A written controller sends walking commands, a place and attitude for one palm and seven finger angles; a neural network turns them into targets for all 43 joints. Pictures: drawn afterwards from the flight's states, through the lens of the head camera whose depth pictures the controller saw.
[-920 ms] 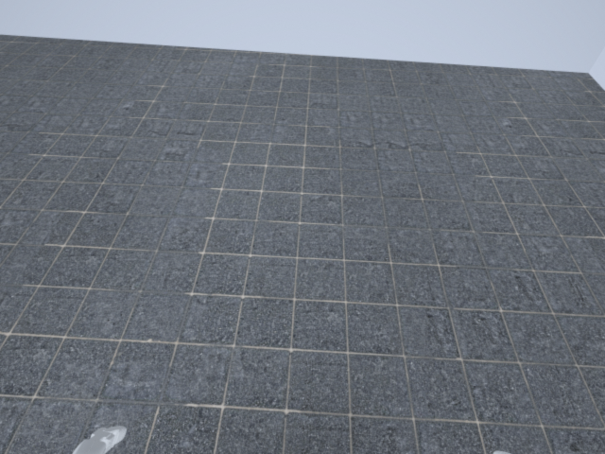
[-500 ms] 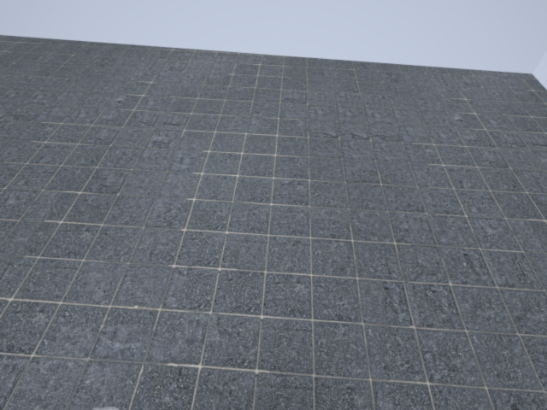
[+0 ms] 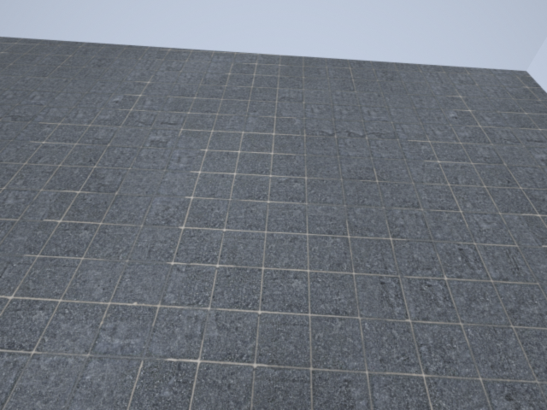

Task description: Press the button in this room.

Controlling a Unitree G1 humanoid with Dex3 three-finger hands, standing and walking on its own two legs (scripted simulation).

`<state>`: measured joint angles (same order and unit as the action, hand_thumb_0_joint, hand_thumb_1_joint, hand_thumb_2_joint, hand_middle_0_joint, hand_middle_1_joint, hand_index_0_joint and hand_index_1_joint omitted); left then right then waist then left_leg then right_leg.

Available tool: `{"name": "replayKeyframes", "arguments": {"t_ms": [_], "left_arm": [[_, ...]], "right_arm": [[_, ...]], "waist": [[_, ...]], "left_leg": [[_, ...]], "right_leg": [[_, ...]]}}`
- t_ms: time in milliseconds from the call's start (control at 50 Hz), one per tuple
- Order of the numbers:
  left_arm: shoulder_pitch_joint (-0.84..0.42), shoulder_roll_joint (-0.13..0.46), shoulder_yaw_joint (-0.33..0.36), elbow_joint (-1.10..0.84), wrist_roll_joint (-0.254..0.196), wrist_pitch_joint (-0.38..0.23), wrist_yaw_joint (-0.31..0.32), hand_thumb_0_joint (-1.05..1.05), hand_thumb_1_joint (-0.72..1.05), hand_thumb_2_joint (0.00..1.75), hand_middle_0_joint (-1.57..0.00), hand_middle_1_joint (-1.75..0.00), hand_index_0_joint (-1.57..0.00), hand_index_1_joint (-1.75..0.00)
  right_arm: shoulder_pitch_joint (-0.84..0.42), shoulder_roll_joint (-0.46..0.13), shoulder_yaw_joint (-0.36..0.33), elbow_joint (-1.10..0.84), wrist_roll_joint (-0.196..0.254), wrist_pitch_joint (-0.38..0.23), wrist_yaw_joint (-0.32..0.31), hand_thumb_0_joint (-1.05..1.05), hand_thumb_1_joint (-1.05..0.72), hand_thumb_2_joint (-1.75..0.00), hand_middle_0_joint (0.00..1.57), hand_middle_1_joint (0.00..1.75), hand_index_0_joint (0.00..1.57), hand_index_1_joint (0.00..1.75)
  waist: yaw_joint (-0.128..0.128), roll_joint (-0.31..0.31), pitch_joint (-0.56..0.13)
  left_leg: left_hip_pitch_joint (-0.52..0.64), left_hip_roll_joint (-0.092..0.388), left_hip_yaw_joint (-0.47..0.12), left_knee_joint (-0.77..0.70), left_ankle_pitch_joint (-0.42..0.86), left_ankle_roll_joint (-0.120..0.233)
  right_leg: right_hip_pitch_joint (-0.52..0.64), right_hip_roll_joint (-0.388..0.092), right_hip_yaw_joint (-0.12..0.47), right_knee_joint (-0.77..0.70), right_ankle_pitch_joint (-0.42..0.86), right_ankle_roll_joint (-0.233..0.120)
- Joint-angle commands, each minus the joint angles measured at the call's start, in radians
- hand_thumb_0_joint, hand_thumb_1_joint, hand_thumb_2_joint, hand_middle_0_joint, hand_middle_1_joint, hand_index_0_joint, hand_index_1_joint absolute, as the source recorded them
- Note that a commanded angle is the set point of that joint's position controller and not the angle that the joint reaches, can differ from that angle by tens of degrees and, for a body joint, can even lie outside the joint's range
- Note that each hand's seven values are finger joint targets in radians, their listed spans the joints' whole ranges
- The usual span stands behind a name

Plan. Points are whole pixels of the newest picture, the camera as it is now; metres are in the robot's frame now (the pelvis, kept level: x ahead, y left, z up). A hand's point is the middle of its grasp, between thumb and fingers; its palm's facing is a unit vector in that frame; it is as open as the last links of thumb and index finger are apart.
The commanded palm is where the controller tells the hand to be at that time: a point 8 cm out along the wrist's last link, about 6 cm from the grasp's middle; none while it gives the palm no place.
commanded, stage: turn or walk to find it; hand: left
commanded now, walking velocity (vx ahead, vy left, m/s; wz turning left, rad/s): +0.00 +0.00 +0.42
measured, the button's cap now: out of the picture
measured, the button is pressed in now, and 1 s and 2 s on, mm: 0 0 0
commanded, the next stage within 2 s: none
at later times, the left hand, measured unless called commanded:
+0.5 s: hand out of the picture +0.02 +0.23 -0.19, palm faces +0.13 -0.97 -0.22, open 7.4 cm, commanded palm none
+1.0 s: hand out of the picture -0.07 +0.17 -0.16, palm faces +0.40 -0.88 -0.27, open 7.4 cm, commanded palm none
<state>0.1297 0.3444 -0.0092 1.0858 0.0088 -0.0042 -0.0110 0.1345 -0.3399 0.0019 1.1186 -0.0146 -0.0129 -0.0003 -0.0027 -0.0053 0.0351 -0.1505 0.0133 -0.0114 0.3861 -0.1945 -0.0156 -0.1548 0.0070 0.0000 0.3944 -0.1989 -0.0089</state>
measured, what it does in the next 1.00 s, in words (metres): steps on the spot, turning left: right foot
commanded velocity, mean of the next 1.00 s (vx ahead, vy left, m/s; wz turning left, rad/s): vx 0.00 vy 0.00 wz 0.42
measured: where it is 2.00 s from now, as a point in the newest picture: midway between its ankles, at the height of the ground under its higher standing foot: outside the picture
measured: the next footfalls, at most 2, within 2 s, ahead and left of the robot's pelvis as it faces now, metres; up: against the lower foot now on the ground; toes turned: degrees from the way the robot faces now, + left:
right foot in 0.76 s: +0.01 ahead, -0.12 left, +0.00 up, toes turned +16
left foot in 1.20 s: -0.11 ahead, +0.10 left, +0.00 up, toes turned +34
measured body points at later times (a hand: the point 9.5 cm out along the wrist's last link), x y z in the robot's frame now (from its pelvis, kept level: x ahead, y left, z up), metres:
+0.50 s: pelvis -0.02 +0.02 -0.01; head +0.01 +0.05 +0.44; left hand +0.02 +0.28 -0.17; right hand +0.05 -0.21 -0.15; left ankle +0.01 +0.13 -0.74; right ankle -0.03 -0.11 -0.69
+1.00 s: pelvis -0.05 -0.04 +0.00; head -0.03 -0.05 +0.45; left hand -0.09 +0.22 -0.14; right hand +0.08 -0.28 -0.15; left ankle -0.12 +0.10 -0.65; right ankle -0.03 -0.13 -0.74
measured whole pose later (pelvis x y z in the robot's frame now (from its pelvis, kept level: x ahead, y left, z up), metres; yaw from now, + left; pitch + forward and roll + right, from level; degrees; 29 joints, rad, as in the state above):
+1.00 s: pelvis -0.05 -0.04 +0.00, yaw +23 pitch -1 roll +1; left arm 0.26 0.20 0.03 0.93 0.02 0.01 0.02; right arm 0.26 -0.26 -0.09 0.98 -0.03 0.07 0.01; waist -0.02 0.01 0.03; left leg -0.51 0.00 -0.05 1.15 -0.32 -0.06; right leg -0.17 -0.05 -0.12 0.47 -0.29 -0.03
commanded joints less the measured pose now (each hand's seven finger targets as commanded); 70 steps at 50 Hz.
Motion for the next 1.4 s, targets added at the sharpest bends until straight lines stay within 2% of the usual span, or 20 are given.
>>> {"name": "replayKeyframes", "arguments": {"t_ms": [0,140,280,320,360,380,480,680,720,740,760,860,980,1100,1160,1180,1200,1220,1280,1380], "left_arm": [[-0.05,0.213,0.049,-0.071,0.002,-0.019,0.019,0.0,0.9,0.9,-0.2,-0.3,-0.2,-0.3],[0.031,0.107,0.04,-0.089,0.004,0.022,0.035,0.0,0.9,0.9,-0.2,-0.3,-0.2,-0.3],[0.026,0.129,0.065,-0.167,0.013,0.026,0.048,0.0,0.9,0.9,-0.2,-0.3,-0.2,-0.3],[0.016,0.109,0.065,-0.188,0.013,0.03,0.048,0.0,0.9,0.9,-0.2,-0.3,-0.2,-0.3],[-0.008,0.033,0.056,-0.215,0.006,0.039,0.044,0.0,0.9,0.9,-0.2,-0.3,-0.2,-0.3],[-0.023,0.031,0.06,-0.225,0.009,0.039,0.05,0.0,0.9,0.9,-0.2,-0.3,-0.2,-0.3],[0.03,-0.007,0.069,-0.198,0.005,0.034,0.039,0.0,0.9,0.9,-0.2,-0.3,-0.2,-0.3],[0.124,-0.04,0.077,-0.204,-0.006,0.033,0.044,0.0,0.9,0.9,-0.2,-0.3,-0.2,-0.3],[0.209,0.026,0.096,-0.188,0.006,0.024,0.05,0.0,0.9,0.9,-0.2,-0.3,-0.2,-0.3],[0.199,0.121,0.113,-0.208,0.025,0.017,0.055,0.0,0.9,0.9,-0.2,-0.3,-0.2,-0.3],[0.126,0.128,0.105,-0.24,0.013,0.022,0.058,0.0,0.9,0.9,-0.2,-0.3,-0.2,-0.3],[0.01,0.015,0.077,-0.261,0.012,-0.001,0.049,0.0,0.9,0.9,-0.2,-0.3,-0.2,-0.3],[0.194,0.035,0.083,-0.208,0.017,-0.006,0.051,0.0,0.9,0.9,-0.2,-0.3,-0.2,-0.3],[0.217,0.088,0.103,-0.183,0.027,0.002,0.05,0.0,0.9,0.9,-0.2,-0.3,-0.2,-0.3],[0.171,0.062,0.1,-0.185,0.01,0.012,0.045,0.0,0.9,0.9,-0.2,-0.3,-0.2,-0.3],[0.189,-0.005,0.091,-0.217,0.002,0.018,0.039,0.0,0.9,0.9,-0.2,-0.3,-0.2,-0.3],[0.145,-0.033,0.072,-0.238,0.009,0.027,0.043,0.0,0.9,0.9,-0.2,-0.3,-0.2,-0.3],[0.125,-0.015,0.078,-0.231,0.013,0.037,0.044,0.0,0.9,0.9,-0.2,-0.3,-0.2,-0.3],[0.092,-0.014,0.089,-0.197,0.012,0.039,0.032,0.0,0.9,0.9,-0.2,-0.3,-0.2,-0.3],[0.109,-0.028,0.089,-0.184,0.009,0.041,0.027,0.0,0.9,0.9,-0.2,-0.3,-0.2,-0.3]], "right_arm": [[-0.053,-0.211,-0.042,-0.076,0.003,-0.021,-0.01,0.0,-0.9,-0.9,0.2,0.3,0.2,0.3],[0.01,-0.082,-0.024,-0.102,-0.001,0.018,-0.004,0.0,-0.9,-0.9,0.2,0.3,0.2,0.3],[0.088,-0.045,-0.054,-0.152,0.003,0.04,-0.002,0.0,-0.9,-0.9,0.2,0.3,0.2,0.3],[0.119,-0.038,-0.058,-0.15,0.002,0.037,0.003,0.0,-0.9,-0.9,0.2,0.3,0.2,0.3],[0.162,-0.119,-0.077,-0.165,-0.012,0.027,0.003,0.0,-0.9,-0.9,0.2,0.3,0.2,0.3],[0.179,-0.125,-0.083,-0.16,-0.009,0.024,-0.009,0.0,-0.9,-0.9,0.2,0.3,0.2,0.3],[0.127,-0.072,-0.085,-0.19,-0.005,0.019,-0.028,0.0,-0.9,-0.9,0.2,0.3,0.2,0.3],[0.125,-0.069,-0.116,-0.219,-0.011,0.046,-0.015,0.0,-0.9,-0.9,0.2,0.3,0.2,0.3],[0.099,-0.023,-0.115,-0.241,0.0,0.057,-0.005,0.0,-0.9,-0.9,0.2,0.3,0.2,0.3],[0.106,0.045,-0.105,-0.263,0.003,0.057,-0.005,0.0,-0.9,-0.9,0.2,0.3,0.2,0.3],[0.067,-0.01,-0.12,-0.266,-0.013,0.057,-0.007,0.0,-0.9,-0.9,0.2,0.3,0.2,0.3],[0.159,0.018,-0.115,-0.195,-0.009,0.074,0.017,0.0,-0.9,-0.9,0.2,0.3,0.2,0.3],[0.032,0.033,-0.092,-0.22,-0.005,0.069,0.012,0.0,-0.9,-0.9,0.2,0.3,0.2,0.3],[0.01,0.049,-0.071,-0.223,0.01,0.049,0.008,0.0,-0.9,-0.9,0.2,0.3,0.2,0.3],[0.132,-0.006,-0.08,-0.191,0.006,0.028,0.007,0.0,-0.9,-0.9,0.2,0.3,0.2,0.3],[0.159,-0.108,-0.103,-0.192,-0.003,0.017,0.002,0.0,-0.9,-0.9,0.2,0.3,0.2,0.3],[0.198,-0.153,-0.114,-0.18,0.007,0.027,-0.006,0.0,-0.9,-0.9,0.2,0.3,0.2,0.3],[0.188,-0.131,-0.11,-0.178,0.001,0.031,-0.011,0.0,-0.9,-0.9,0.2,0.3,0.2,0.3],[0.081,-0.059,-0.088,-0.202,-0.003,0.022,-0.027,0.0,-0.9,-0.9,0.2,0.3,0.2,0.3],[0.089,-0.048,-0.089,-0.21,0.0,0.013,-0.028,0.0,-0.9,-0.9,0.2,0.3,0.2,0.3]], "waist": [[0.004,0.005,-0.047],[0.015,-0.012,-0.03],[-0.011,-0.144,-0.068],[-0.026,-0.092,-0.07],[-0.049,0.252,-0.033],[-0.054,0.283,-0.023],[-0.014,0.154,-0.091],[-0.001,0.172,-0.117],[0.037,0.013,-0.1],[0.045,-0.293,-0.05],[0.042,-0.236,-0.002],[-0.055,-0.139,0.089],[0.033,-0.139,0.026],[0.044,-0.192,-0.062],[-0.029,-0.057,-0.131],[-0.036,0.247,-0.16],[-0.055,0.298,-0.154],[-0.053,0.185,-0.138],[-0.022,0.189,-0.045],[-0.011,0.14,-0.051]], "left_leg": [[-0.025,0.097,-0.097,-0.062,0.061,0.044],[-0.162,0.074,-0.101,0.038,0.077,0.031],[-0.155,0.021,-0.02,0.279,-0.068,0.01],[-0.087,0.049,-0.038,0.176,0.038,0.021],[-0.101,0.232,-0.423,-0.049,0.207,0.141],[-0.084,0.279,-0.536,-0.12,0.275,0.205],[-0.016,0.182,-0.388,-0.056,0.26,0.2],[-0.117,0.111,-0.445,-0.043,0.116,0.153],[-0.368,0.0,-0.315,0.095,-0.153,0.055],[-0.554,-0.125,-0.109,0.4,-0.295,-0.018],[-0.499,-0.085,-0.108,0.595,-0.332,-0.017],[-0.422,-0.03,-0.048,0.856,-0.102,-0.031],[-0.435,0.008,0.004,0.671,-0.188,-0.057],[-0.236,0.001,0.083,0.319,-0.253,-0.033],[0.058,0.038,0.045,-0.013,0.088,-0.005],[0.231,0.29,-0.263,-0.036,0.451,0.095],[0.205,0.401,-0.344,-0.01,0.761,0.201],[0.166,0.39,-0.249,0.005,0.705,0.229],[0.051,0.251,-0.176,-0.018,0.564,0.172],[0.064,0.206,-0.173,-0.034,0.518,0.174]], "right_leg": [[-0.009,-0.132,0.105,-0.077,-0.003,-0.022],[-0.015,-0.166,0.077,-0.007,-0.01,-0.001],[-0.086,-0.323,0.102,0.019,0.119,-0.103],[-0.148,-0.282,0.026,0.104,0.076,-0.064],[-0.259,-0.045,-0.117,0.415,-0.231,0.051],[-0.308,-0.023,-0.032,0.582,-0.396,0.046],[-0.337,-0.049,0.023,0.661,-0.272,0.056],[-0.06,0.017,-0.007,0.174,-0.176,0.05],[0.181,-0.104,0.071,-0.07,-0.131,0.01],[0.178,-0.39,0.404,-0.201,-0.316,-0.085],[-0.052,-0.485,0.428,-0.218,-0.264,-0.132],[-0.181,-0.266,0.087,-0.152,-0.046,-0.085],[0.044,-0.32,0.063,-0.068,0.24,-0.138],[0.092,-0.355,0.004,0.062,0.511,-0.136],[-0.051,-0.284,-0.112,0.276,0.332,-0.021],[-0.323,-0.153,-0.169,0.477,-0.148,0.061],[-0.392,-0.105,-0.095,0.612,-0.469,0.08],[-0.378,-0.125,-0.051,0.691,-0.43,0.069],[-0.397,-0.125,-0.015,0.755,-0.259,0.082],[-0.373,-0.106,-0.026,0.685,-0.193,0.104]]}}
